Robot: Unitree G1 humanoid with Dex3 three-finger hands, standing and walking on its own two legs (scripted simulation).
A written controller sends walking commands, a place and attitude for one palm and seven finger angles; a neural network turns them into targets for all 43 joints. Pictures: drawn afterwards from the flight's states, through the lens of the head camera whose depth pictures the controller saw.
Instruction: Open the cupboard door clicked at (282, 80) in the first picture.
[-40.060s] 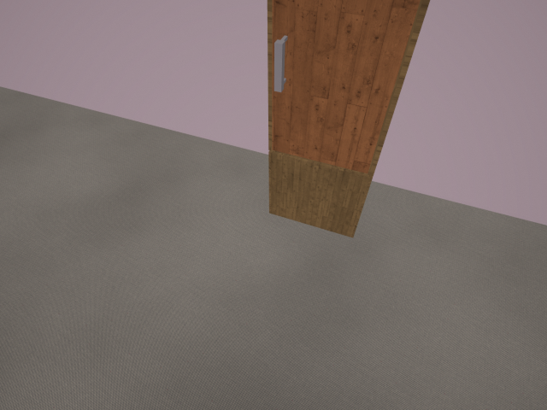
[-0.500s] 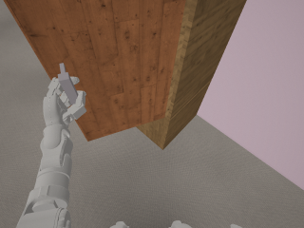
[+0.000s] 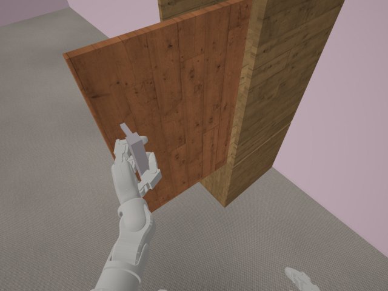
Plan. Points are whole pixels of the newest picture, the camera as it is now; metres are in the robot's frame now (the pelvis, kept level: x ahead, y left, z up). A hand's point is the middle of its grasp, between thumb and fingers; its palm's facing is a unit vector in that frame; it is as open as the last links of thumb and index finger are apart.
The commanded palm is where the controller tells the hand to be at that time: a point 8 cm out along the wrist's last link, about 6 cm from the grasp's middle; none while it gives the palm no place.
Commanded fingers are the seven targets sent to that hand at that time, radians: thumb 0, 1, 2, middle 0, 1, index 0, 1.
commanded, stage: pull the door open along its arc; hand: left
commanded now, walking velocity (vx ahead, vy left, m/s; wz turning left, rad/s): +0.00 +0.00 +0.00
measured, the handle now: (136, 154) +0.39 +0.15 +0.06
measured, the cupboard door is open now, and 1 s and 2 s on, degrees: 86 93 96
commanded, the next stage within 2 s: open thumb and fingers to let go in 0.04 s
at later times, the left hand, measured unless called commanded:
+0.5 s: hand (168, 177) +0.33 +0.07 +0.06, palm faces +0.38 -0.92 -0.01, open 9.3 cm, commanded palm +0.28 +0.11 +0.06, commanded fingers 0.00 -0.43 0.33 -0.31 -1.21 -0.31 -1.21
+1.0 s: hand (168, 178) +0.33 +0.07 +0.06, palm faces +0.37 -0.93 -0.02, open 14.6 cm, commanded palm +0.29 +0.10 +0.06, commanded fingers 0.00 -0.50 0.30 -0.15 -0.30 -0.15 -0.30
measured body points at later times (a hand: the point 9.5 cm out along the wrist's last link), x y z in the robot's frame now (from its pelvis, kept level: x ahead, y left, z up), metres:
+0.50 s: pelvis -0.01 -0.01 +0.00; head +0.03 -0.03 +0.45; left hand +0.30 +0.12 +0.07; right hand +0.16 -0.23 -0.11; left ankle +0.00 +0.13 -0.69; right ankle -0.01 -0.09 -0.69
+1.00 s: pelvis -0.02 +0.00 -0.01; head +0.02 -0.01 +0.44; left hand +0.30 +0.12 +0.07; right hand +0.14 -0.22 -0.12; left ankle +0.00 +0.13 -0.69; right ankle -0.01 -0.09 -0.69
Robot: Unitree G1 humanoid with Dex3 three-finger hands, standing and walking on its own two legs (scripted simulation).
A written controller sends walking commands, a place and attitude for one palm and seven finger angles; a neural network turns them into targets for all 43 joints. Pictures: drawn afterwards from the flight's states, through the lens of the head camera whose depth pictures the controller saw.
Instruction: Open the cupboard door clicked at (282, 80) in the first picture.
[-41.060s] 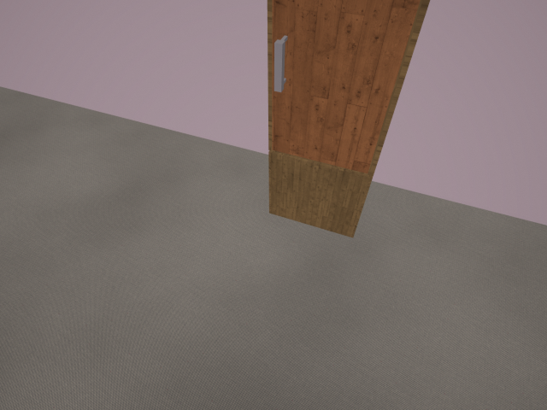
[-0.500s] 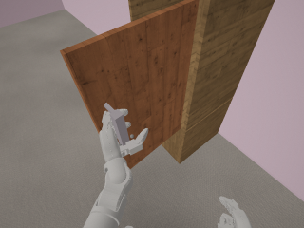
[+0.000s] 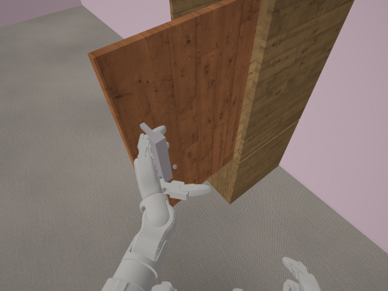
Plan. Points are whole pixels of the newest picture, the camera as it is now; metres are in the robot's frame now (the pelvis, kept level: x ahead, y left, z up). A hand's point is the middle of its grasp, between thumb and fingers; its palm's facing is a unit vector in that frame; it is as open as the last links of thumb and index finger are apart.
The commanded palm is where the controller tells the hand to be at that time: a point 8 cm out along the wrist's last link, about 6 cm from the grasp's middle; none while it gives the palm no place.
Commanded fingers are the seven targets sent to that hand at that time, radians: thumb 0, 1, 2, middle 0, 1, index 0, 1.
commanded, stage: slide the hand sideways off the handle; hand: left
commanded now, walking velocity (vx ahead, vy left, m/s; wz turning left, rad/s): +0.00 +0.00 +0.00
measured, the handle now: (155, 153) +0.38 +0.11 +0.07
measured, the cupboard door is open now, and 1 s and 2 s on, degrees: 93 96 96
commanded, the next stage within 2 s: draw the hand back to the body in 1.26 s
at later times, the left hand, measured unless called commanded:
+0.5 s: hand (173, 184) +0.31 +0.06 +0.07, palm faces -0.14 -0.99 +0.02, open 16.2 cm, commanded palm +0.28 +0.13 +0.07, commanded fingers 0.00 -0.50 0.30 -0.15 -0.30 -0.15 -0.30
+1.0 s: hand (142, 212) +0.25 +0.11 +0.06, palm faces -0.09 -1.00 -0.02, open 16.2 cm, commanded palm +0.23 +0.17 +0.07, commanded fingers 0.00 -0.50 0.30 -0.15 -0.30 -0.15 -0.30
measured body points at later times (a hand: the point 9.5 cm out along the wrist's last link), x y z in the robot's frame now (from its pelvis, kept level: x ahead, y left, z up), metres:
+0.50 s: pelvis +0.00 +0.02 +0.00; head +0.03 +0.01 +0.45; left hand +0.31 +0.12 +0.07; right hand +0.14 -0.21 -0.09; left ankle +0.03 +0.13 -0.69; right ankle +0.01 -0.09 -0.69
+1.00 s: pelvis +0.02 +0.01 -0.01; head +0.06 +0.00 +0.44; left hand +0.25 +0.17 +0.07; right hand +0.21 -0.21 -0.08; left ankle +0.03 +0.13 -0.69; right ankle +0.01 -0.09 -0.69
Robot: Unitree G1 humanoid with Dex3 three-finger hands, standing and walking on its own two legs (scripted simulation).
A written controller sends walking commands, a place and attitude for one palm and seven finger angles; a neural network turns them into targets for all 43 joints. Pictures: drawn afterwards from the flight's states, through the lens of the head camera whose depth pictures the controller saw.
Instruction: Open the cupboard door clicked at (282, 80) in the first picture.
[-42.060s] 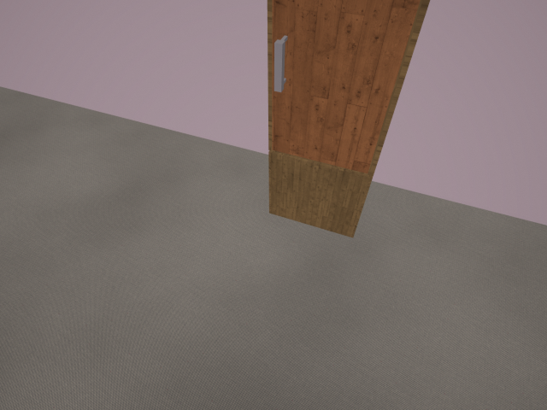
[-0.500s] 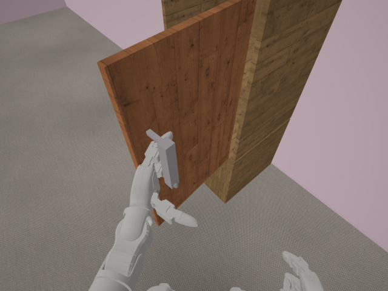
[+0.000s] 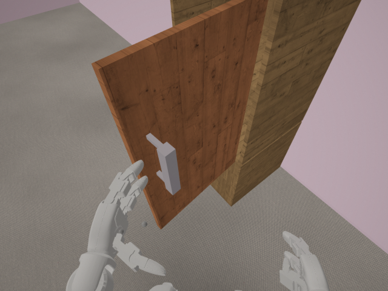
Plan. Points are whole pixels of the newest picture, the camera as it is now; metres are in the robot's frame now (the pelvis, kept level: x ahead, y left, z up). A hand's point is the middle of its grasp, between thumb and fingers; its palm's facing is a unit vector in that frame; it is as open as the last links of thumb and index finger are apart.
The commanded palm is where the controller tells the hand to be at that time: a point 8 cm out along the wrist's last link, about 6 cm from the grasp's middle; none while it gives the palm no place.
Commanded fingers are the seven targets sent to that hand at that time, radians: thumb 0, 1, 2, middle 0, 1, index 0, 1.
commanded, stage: slide the hand sideways off the handle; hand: left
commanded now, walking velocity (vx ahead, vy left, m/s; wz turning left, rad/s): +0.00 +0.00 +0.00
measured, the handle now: (163, 164) +0.35 +0.09 +0.07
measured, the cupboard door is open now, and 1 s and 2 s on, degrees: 96 96 96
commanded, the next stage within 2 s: draw the hand back to the body in 0.26 s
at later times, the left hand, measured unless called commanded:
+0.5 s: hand (122, 237) +0.20 +0.14 +0.08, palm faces -0.08 -1.00 -0.04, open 16.3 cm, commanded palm +0.18 +0.20 +0.09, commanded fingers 0.00 -0.50 0.30 -0.15 -0.30 -0.15 -0.30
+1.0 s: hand (69, 226) +0.20 +0.20 +0.13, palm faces +0.14 -0.95 -0.27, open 15.4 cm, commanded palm +0.16 +0.25 +0.16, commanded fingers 0.00 -0.05 0.50 -0.17 -0.30 -0.17 -0.30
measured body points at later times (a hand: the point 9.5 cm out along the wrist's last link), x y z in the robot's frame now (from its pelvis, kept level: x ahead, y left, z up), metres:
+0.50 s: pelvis -0.01 +0.00 -0.01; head +0.03 -0.01 +0.44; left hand +0.20 +0.19 +0.08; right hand +0.17 -0.23 -0.08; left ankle +0.00 +0.12 -0.68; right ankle -0.01 -0.10 -0.68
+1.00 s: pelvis +0.00 +0.01 +0.03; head +0.00 +0.00 +0.48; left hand +0.18 +0.25 +0.15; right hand +0.19 -0.20 -0.04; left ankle +0.00 +0.12 -0.68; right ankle -0.01 -0.10 -0.68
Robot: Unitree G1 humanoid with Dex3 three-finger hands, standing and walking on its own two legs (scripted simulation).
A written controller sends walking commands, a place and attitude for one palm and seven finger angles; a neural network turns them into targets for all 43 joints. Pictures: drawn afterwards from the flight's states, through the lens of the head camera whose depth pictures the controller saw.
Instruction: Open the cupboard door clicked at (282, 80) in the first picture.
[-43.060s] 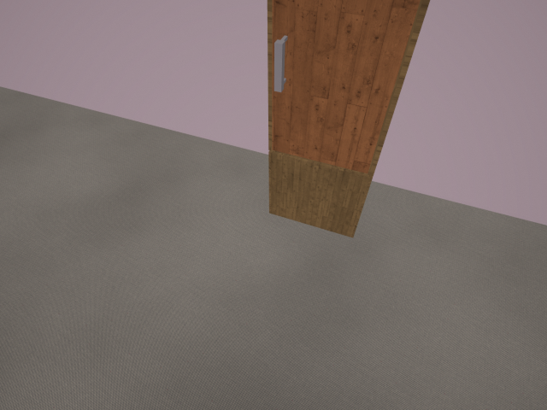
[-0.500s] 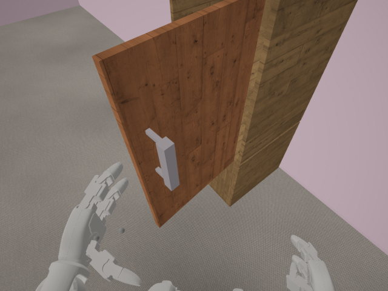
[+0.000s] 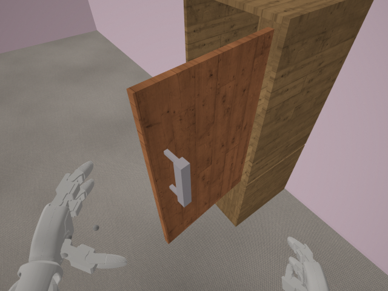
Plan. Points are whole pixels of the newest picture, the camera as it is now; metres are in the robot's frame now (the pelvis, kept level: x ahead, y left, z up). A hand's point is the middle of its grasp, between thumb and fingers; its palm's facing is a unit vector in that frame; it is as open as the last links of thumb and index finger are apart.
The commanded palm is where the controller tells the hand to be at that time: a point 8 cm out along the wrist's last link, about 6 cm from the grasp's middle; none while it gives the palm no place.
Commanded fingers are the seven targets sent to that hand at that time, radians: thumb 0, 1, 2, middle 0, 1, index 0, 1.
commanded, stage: draw the hand back to the body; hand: left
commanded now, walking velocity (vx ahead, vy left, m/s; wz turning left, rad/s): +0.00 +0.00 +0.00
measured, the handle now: (177, 178) +0.35 +0.08 +0.05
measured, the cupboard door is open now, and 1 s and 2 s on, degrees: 96 96 96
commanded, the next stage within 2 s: step back with the hand held close in 0.94 s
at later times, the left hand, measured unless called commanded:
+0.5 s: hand (45, 191) +0.22 +0.25 +0.17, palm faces +0.40 -0.82 -0.41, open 9.8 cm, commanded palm +0.17 +0.30 +0.19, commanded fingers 0.00 0.83 0.87 -0.20 -0.30 -0.20 -0.30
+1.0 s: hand (42, 190) +0.21 +0.25 +0.18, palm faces +0.43 -0.80 -0.41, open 7.4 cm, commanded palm +0.16 +0.29 +0.20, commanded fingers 0.00 0.90 0.90 -0.20 -0.30 -0.20 -0.30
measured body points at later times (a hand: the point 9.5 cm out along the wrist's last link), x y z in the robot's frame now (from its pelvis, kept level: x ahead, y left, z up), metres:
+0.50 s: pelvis +0.02 +0.00 +0.03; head +0.01 -0.02 +0.48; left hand +0.19 +0.29 +0.20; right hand +0.21 -0.21 -0.05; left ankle +0.00 +0.11 -0.71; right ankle -0.01 -0.11 -0.71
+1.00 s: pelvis +0.02 -0.01 +0.04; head +0.00 -0.03 +0.49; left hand +0.18 +0.29 +0.21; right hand +0.20 -0.23 -0.05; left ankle +0.00 +0.11 -0.71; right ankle -0.01 -0.11 -0.71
